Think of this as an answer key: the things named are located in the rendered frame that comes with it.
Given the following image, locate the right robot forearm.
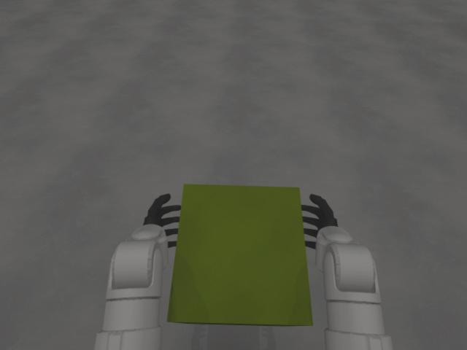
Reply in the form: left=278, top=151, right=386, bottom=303
left=315, top=226, right=393, bottom=350

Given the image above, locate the left robot forearm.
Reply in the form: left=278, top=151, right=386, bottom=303
left=94, top=224, right=169, bottom=350

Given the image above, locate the right robot hand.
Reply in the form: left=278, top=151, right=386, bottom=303
left=301, top=194, right=338, bottom=249

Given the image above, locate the left robot hand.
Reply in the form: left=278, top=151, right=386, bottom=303
left=143, top=194, right=181, bottom=248

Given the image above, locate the carton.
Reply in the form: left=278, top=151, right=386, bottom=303
left=167, top=184, right=313, bottom=326

